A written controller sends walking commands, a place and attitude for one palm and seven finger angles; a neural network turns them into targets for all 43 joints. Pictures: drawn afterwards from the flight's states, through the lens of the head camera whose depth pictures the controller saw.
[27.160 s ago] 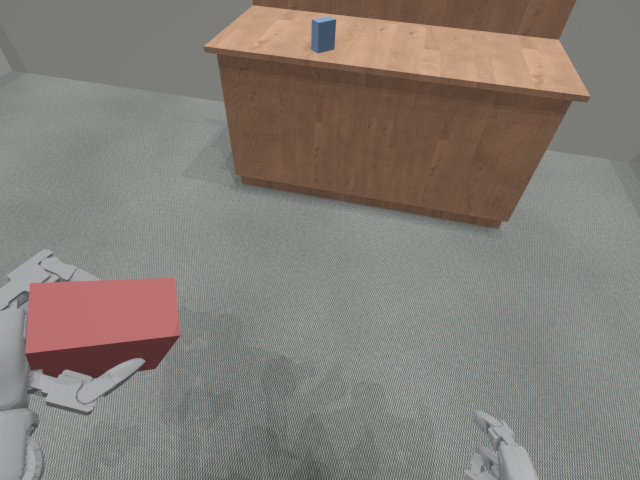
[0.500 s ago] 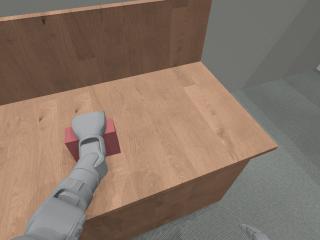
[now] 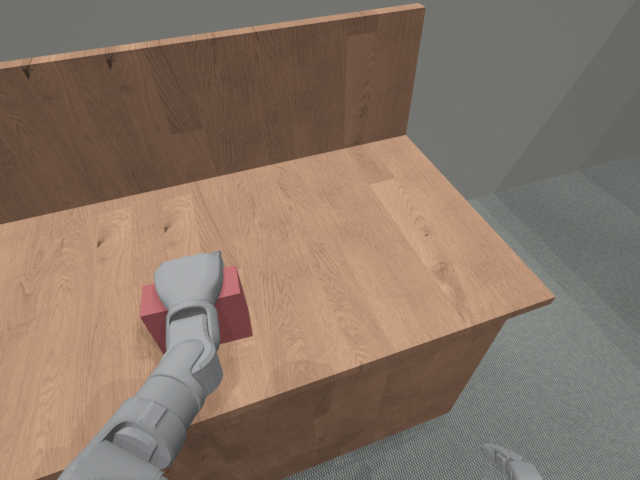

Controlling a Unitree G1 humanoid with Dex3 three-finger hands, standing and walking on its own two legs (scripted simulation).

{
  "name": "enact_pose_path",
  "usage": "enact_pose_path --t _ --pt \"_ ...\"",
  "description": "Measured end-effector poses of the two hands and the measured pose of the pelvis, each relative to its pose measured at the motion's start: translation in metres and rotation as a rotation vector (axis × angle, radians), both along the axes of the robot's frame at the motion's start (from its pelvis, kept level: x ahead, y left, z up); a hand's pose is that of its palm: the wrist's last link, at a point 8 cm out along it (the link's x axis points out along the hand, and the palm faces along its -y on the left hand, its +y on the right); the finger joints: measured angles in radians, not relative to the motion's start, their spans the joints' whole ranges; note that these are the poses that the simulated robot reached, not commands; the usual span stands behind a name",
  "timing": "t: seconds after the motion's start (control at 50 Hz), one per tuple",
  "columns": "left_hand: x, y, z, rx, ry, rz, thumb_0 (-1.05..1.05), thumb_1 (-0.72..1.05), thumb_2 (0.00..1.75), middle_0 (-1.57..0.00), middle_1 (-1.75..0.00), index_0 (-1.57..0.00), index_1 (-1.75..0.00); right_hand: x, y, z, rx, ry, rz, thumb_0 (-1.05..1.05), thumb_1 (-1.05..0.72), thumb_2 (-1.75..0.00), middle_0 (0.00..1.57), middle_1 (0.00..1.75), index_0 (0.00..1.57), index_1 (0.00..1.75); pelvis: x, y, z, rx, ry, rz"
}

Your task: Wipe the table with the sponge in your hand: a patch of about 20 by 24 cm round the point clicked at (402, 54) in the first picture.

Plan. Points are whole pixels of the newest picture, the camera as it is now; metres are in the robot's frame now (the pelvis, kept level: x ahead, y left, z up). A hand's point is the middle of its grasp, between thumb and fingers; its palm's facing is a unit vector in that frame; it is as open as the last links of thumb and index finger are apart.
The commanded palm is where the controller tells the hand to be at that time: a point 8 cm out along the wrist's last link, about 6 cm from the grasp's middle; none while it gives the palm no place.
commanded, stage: wipe back along the third lane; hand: left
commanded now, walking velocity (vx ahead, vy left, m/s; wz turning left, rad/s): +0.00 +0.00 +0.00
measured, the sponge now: (203, 318) +0.35 +0.21 -0.03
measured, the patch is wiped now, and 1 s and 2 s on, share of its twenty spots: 1.00 1.00 1.00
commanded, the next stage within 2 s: slide back across to the middle lane in 1.14 s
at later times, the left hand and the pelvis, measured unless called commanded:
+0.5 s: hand (209, 328) +0.31 +0.19 +0.01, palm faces -0.04 -0.02 -1.00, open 9.8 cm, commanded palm +0.26 +0.16 +0.04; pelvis -0.01 -0.01 +0.00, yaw +0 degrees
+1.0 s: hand (213, 333) +0.31 +0.18 +0.01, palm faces -0.05 -0.02 -1.00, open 9.8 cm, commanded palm +0.26 +0.16 +0.03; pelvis -0.01 -0.02 +0.00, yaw +0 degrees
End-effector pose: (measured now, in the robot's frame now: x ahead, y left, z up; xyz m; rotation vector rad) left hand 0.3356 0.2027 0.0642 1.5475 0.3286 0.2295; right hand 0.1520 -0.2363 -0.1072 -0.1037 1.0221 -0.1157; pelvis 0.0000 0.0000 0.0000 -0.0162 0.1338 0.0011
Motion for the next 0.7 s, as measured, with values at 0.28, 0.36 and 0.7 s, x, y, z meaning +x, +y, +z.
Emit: enact_pose_path --t 0.28,0.36,0.7 --pt "-0.024 -0.014 -0.001 -0.001 -0.015 -0.015 0.00 -0.45 1.03 -0.73 -1.37 -0.74 -1.38 -0.004 -0.005 0.002 0.015 -0.035 -0.002 0.01 -0.91 -0.90 0.20 0.30 0.20 0.30 -0.010 -0.005 0.000 0.006 -0.024 -0.005" --pt "-0.031 -0.017 -0.001 -0.006 -0.018 -0.020 0.00 -0.45 1.03 -0.73 -1.38 -0.74 -1.38 0.005 -0.003 0.006 0.023 -0.067 0.010 0.01 -0.91 -0.90 0.20 0.30 0.20 0.30 -0.011 -0.006 0.000 0.008 -0.032 -0.006" --pt "-0.047 -0.030 -0.003 -0.002 -0.012 -0.029 0.01 -0.45 1.03 -0.73 -1.38 -0.74 -1.38 0.039 0.009 0.017 0.055 -0.148 0.074 0.01 -0.91 -0.90 0.20 0.30 0.20 0.30 -0.012 -0.012 -0.002 0.014 -0.049 0.004"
